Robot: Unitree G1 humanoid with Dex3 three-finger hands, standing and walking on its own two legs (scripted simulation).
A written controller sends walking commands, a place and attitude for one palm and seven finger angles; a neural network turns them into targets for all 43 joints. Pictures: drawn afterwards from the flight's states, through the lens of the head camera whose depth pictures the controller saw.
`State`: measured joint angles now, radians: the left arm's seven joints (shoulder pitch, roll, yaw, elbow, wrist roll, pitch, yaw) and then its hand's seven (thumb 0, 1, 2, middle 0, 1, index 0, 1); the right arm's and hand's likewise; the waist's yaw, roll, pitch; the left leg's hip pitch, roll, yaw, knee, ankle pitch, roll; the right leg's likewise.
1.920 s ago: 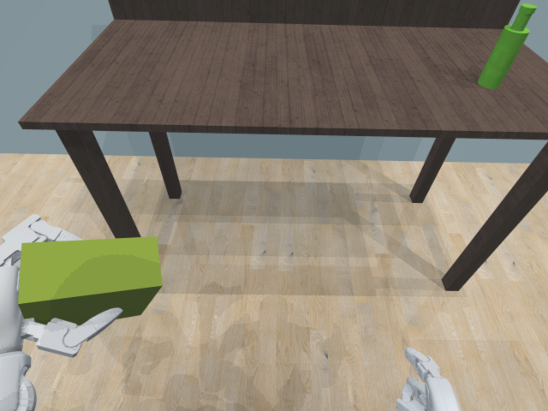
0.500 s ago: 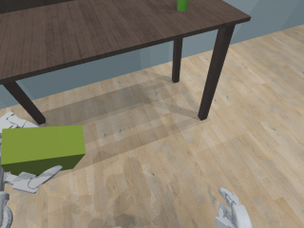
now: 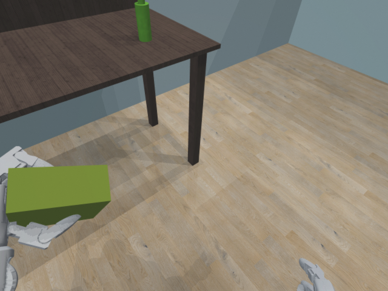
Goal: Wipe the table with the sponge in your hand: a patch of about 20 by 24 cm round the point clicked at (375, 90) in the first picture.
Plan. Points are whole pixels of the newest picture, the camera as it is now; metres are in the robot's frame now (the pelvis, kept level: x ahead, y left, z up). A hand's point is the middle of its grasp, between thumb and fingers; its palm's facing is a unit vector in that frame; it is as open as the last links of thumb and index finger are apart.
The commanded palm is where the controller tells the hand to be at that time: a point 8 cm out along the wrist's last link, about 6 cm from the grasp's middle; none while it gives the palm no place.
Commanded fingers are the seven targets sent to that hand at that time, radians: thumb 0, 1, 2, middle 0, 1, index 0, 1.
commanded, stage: walk to a spot facing it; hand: left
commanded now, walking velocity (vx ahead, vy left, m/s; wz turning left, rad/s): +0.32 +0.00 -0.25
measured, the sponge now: (73, 196) +0.23 +0.21 +0.15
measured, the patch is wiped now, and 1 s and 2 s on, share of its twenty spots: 0.00 0.00 0.00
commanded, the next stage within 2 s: turn to face it in 0.40 s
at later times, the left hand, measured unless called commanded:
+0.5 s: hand (124, 147) +0.32 +0.15 +0.17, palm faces +0.30 -0.81 -0.50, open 9.9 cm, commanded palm +0.26 +0.20 +0.18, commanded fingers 0.00 0.10 1.30 -1.20 -1.60 -1.20 -1.60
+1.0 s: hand (139, 145) +0.33 +0.12 +0.17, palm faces +0.56 -0.71 -0.42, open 9.9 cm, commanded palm +0.27 +0.16 +0.18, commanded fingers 0.00 0.10 1.30 -1.20 -1.60 -1.20 -1.60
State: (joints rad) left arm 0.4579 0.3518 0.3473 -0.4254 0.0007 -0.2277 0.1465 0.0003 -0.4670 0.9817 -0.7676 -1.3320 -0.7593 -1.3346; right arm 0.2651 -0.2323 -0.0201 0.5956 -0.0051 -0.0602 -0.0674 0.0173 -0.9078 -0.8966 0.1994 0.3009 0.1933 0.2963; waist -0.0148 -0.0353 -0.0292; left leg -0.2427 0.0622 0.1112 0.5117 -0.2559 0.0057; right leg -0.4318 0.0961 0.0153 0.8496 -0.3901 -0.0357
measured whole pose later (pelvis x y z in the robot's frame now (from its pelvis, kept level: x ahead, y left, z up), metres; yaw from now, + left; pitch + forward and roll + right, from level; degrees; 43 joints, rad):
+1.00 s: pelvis +0.16 -0.15 -0.01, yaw +10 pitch -1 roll +1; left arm 0.44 0.32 0.33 -0.49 -0.03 -0.16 0.15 0.00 -0.47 0.98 -0.77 -1.33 -0.76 -1.34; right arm 0.16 -0.18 0.02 0.62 0.01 -0.08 -0.04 0.02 -0.90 -0.90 0.21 0.30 0.20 0.30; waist 0.04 0.05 0.07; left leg -0.48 0.04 -0.01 0.94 -0.43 -0.04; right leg -0.26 -0.06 -0.14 0.63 -0.36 -0.02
